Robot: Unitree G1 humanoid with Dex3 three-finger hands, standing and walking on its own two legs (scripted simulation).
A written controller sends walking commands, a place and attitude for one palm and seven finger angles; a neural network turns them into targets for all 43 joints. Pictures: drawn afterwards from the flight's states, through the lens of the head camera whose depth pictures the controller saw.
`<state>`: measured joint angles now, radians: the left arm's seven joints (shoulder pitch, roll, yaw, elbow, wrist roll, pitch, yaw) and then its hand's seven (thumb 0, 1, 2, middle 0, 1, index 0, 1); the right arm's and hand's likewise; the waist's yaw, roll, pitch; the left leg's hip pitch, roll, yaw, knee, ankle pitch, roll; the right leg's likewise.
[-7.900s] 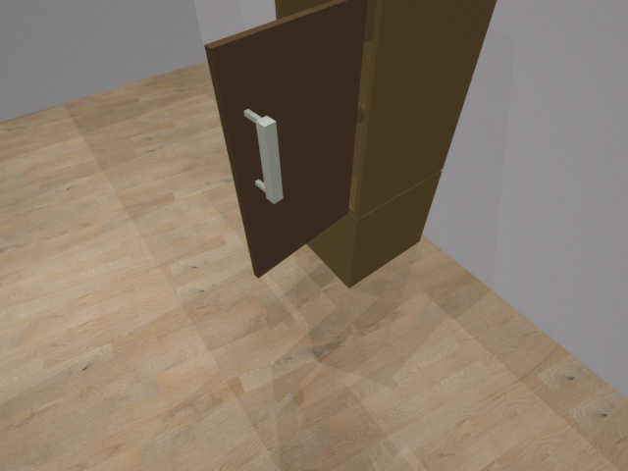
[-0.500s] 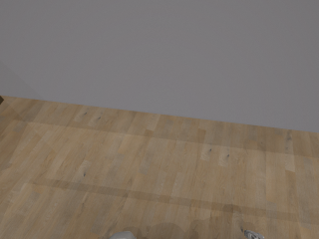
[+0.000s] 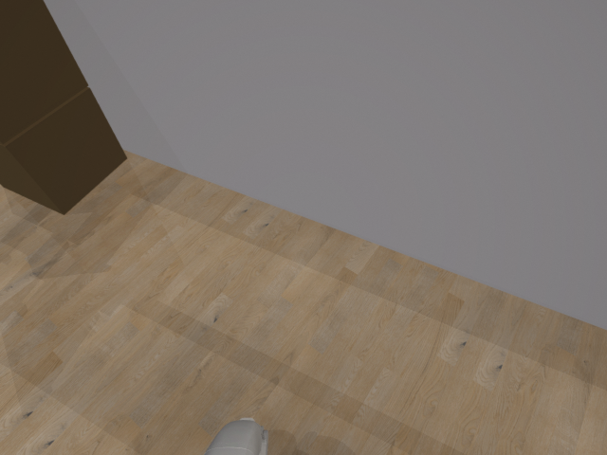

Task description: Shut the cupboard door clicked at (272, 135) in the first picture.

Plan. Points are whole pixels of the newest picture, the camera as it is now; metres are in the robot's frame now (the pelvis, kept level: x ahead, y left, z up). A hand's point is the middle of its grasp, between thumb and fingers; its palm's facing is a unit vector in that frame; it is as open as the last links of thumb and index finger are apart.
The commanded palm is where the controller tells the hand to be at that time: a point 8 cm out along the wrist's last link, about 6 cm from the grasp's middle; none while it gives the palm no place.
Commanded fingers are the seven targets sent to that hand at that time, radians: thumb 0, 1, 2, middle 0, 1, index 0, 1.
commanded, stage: walk to a spot facing it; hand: left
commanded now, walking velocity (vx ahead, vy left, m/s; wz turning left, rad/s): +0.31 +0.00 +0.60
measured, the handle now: out of the picture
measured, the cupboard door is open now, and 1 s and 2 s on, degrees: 97 97 97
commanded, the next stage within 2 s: turn to face it in 1.80 s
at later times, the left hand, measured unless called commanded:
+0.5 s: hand (153, 394) +0.22 +0.26 -0.16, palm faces +0.26 -0.94 -0.21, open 7.4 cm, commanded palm none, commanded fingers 0.00 0.90 0.90 -0.20 -0.30 -0.20 -0.30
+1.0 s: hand (192, 379) +0.25 +0.20 -0.17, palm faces +0.52 -0.82 -0.21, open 7.3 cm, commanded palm none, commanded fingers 0.00 0.90 0.90 -0.20 -0.30 -0.20 -0.30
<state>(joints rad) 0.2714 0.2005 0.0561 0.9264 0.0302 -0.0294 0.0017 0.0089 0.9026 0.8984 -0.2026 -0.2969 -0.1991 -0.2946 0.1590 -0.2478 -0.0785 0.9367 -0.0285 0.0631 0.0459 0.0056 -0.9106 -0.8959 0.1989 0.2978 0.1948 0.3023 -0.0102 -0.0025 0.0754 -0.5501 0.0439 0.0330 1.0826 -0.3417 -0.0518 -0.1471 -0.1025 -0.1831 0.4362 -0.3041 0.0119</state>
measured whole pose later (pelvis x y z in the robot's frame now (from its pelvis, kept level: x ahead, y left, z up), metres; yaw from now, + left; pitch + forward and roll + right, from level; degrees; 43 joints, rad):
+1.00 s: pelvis +0.37 +0.06 +0.00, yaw +29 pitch +1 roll +0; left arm 0.37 0.19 0.05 1.07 0.03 -0.08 0.00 0.00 0.93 0.90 -0.20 -0.30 -0.20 -0.29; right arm 0.09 -0.22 -0.06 0.98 -0.03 0.01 0.05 0.00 -0.91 -0.90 0.19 0.30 0.19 0.30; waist 0.03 0.00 0.08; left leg -0.56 0.09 0.11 0.75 -0.19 0.00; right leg 0.01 -0.09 -0.35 0.32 -0.32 0.03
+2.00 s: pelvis +0.73 +0.30 -0.01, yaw +48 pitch +0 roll -1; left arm 0.30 0.21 0.05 1.04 0.03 -0.05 0.01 -0.01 0.93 0.90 -0.20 -0.30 -0.20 -0.29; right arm 0.07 -0.23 -0.05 0.96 -0.03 0.02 0.03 0.00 -0.91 -0.90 0.19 0.30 0.19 0.30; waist 0.01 -0.03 0.10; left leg -0.52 0.05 0.15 0.71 -0.24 -0.01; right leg -0.04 -0.12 -0.34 0.46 -0.39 0.04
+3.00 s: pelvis +0.85 +0.37 +0.00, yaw +73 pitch +0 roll +2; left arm 0.27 0.18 0.03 0.97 0.03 -0.02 0.02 0.01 0.91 0.90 -0.21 -0.30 -0.20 -0.30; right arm 0.12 -0.25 -0.06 1.00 -0.01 0.06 0.01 0.00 -0.91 -0.90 0.20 0.30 0.19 0.30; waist 0.02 -0.02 0.09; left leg -0.40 0.01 0.01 0.88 -0.44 -0.07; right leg -0.13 -0.07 -0.12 0.45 -0.31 -0.02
